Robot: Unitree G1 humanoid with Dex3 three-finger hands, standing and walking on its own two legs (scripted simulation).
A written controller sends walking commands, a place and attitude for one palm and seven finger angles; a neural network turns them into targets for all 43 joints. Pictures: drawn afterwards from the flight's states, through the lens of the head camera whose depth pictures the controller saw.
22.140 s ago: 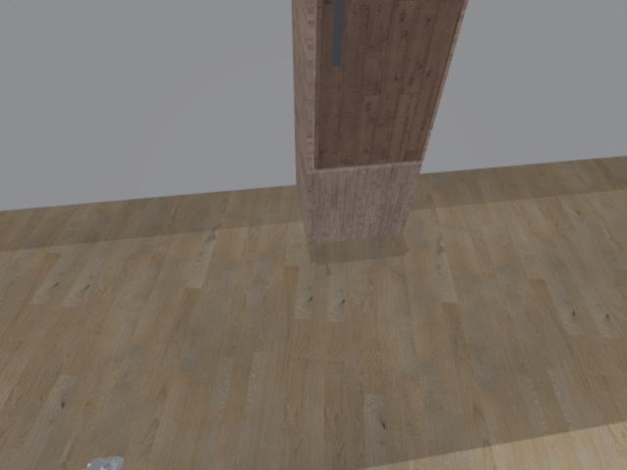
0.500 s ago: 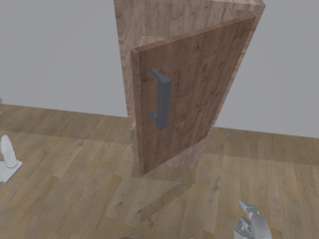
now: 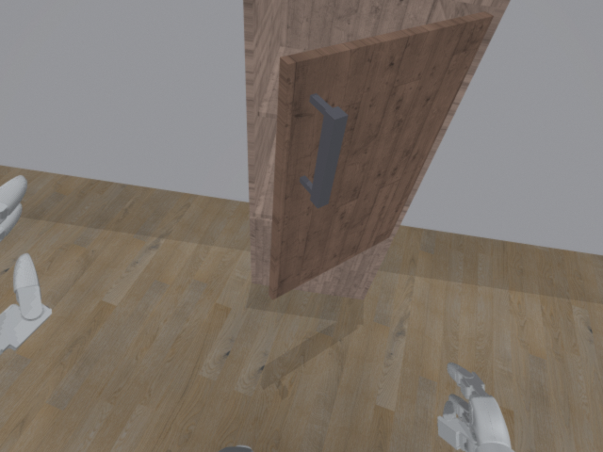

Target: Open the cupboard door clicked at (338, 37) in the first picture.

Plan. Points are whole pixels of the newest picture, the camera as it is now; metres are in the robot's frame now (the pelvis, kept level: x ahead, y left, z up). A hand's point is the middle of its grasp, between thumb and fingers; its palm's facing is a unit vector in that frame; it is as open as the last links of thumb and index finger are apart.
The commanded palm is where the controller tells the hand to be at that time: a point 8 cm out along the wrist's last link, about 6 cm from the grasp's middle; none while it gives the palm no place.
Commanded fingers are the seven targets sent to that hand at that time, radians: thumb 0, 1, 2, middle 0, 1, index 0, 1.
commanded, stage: stop stepping back and stand still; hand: left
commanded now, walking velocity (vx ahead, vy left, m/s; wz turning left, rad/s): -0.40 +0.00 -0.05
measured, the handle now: (318, 154) +0.49 +0.02 +0.13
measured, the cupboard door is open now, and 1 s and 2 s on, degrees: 40 40 40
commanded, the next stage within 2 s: let the arm hang, fingers relaxed in 1.90 s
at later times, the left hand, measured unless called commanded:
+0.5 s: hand out of the picture +0.06 +0.27 +0.18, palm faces +0.43 -0.80 -0.42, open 7.4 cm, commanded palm +0.02 +0.31 +0.19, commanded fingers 0.00 0.90 0.90 -0.20 -0.30 -0.20 -0.30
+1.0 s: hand out of the picture +0.04 +0.26 +0.17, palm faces +0.44 -0.74 -0.51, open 7.4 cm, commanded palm +0.00 +0.29 +0.19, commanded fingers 0.00 0.90 0.90 -0.20 -0.30 -0.20 -0.30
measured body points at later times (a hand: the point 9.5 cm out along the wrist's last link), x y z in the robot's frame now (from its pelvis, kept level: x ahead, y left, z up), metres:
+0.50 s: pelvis -0.13 +0.01 +0.00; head -0.14 +0.04 +0.45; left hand +0.03 +0.32 +0.20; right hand +0.02 -0.22 -0.08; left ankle -0.06 +0.10 -0.69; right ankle -0.23 -0.10 -0.73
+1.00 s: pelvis -0.15 -0.01 +0.01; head -0.15 -0.03 +0.46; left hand +0.01 +0.30 +0.20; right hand -0.01 -0.24 -0.10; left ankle -0.11 +0.12 -0.70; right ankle -0.17 -0.08 -0.73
